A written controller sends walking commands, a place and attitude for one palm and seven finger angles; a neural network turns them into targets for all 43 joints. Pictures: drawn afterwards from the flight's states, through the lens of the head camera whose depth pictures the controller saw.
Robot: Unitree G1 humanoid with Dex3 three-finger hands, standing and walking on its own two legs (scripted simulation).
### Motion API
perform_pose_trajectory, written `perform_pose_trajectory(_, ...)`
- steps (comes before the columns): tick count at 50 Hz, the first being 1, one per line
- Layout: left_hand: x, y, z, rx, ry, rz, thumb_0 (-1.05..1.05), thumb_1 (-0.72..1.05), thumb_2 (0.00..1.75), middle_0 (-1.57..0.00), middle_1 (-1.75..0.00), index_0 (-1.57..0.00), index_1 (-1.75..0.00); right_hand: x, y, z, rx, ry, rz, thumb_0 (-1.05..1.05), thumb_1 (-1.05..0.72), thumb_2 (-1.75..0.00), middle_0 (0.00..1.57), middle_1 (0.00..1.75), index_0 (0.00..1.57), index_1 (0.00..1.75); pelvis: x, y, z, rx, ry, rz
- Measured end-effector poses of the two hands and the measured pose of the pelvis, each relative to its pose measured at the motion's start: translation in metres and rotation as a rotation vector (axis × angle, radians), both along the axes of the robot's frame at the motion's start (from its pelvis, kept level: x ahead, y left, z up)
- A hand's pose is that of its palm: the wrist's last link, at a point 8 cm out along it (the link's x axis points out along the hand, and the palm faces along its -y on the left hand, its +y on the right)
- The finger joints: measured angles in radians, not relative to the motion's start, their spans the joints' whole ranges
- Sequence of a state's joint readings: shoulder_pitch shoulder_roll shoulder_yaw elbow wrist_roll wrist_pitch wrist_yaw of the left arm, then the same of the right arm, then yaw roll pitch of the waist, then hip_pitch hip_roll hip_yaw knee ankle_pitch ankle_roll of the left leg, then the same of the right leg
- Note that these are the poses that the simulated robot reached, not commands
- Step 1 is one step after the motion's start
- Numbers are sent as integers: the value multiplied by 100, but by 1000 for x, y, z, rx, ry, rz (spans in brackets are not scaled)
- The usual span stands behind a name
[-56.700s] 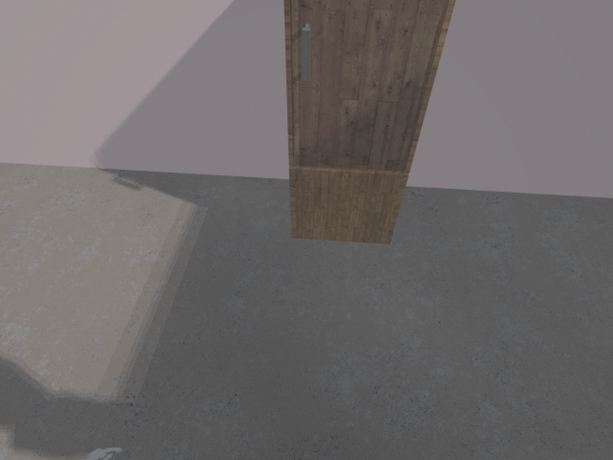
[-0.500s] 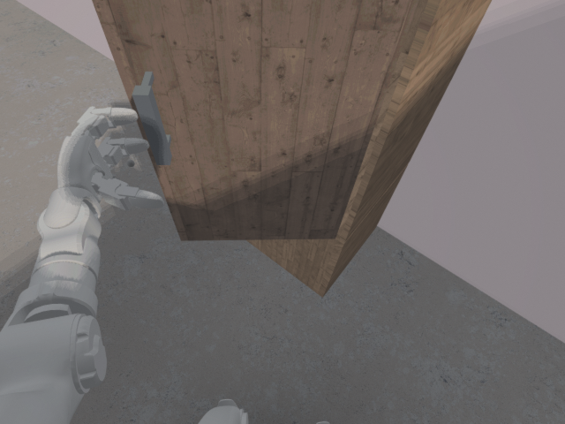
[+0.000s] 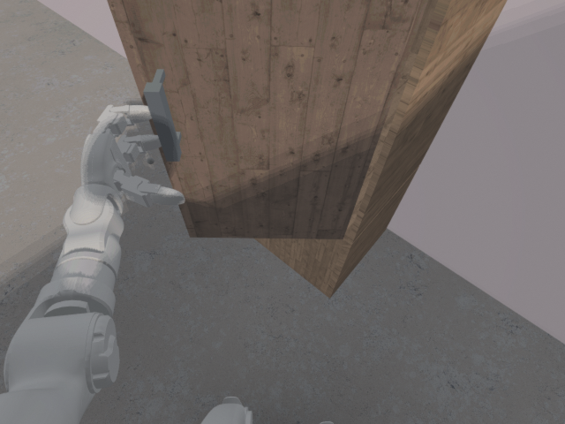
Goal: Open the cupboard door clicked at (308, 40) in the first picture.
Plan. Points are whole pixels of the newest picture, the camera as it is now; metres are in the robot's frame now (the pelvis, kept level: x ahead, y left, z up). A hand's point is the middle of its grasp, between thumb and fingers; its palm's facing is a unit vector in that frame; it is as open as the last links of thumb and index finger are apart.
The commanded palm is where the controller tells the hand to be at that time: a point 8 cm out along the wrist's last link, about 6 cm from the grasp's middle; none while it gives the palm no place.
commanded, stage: slide the fingers in behind the handle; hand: left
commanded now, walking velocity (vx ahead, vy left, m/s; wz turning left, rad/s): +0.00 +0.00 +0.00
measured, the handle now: (167, 117) +0.55 +0.18 +0.11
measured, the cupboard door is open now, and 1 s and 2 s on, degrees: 41 41 41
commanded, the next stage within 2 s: move the hooked fingers beside the handle in 0.42 s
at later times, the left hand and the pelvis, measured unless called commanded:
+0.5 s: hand (149, 158) +0.46 +0.19 +0.11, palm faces +0.05 -1.00 +0.01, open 14.0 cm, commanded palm +0.44 +0.21 +0.10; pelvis +0.00 +0.01 +0.00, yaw +1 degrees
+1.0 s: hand (150, 155) +0.47 +0.19 +0.10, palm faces +0.03 -1.00 +0.01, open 14.0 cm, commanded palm +0.45 +0.24 +0.10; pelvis +0.00 +0.01 +0.00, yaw -1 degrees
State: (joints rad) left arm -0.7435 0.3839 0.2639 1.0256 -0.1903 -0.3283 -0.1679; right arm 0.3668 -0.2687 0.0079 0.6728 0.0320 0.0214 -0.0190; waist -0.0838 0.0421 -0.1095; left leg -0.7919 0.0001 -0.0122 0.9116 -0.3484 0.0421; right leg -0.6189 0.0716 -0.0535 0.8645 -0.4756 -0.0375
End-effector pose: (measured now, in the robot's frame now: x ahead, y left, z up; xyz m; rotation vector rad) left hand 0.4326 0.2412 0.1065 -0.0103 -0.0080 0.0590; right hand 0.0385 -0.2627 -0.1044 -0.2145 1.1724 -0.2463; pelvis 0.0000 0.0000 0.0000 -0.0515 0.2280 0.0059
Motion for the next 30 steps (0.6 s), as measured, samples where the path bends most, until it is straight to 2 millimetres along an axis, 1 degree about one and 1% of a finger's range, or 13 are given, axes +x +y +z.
perform_pose_trajectory(7, -1, -1, 0, 0, -3, 3, -1, -50, 30, -22, -119, -23, -119, 7, 2, 0, 3, -13, 16, 0, -91, -90, 21, 30, 21, 30, 0, 1, 0, -1, -1, 6)
perform_pose_trajectory(15, 2, 0, 0, 2, -4, -1, -1, -50, 30, -25, -121, -25, -121, 12, 6, 0, 3, -18, 35, 0, -91, -90, 21, 30, 21, 30, -1, 3, -1, -4, 6, 13)
perform_pose_trajectory(30, 6, 3, -1, 3, -7, -8, -1, -50, 30, -27, -123, -28, -123, 8, 12, -1, 2, 0, 35, 0, -91, -90, 21, 30, 21, 30, 0, 9, -2, -8, 12, 14)
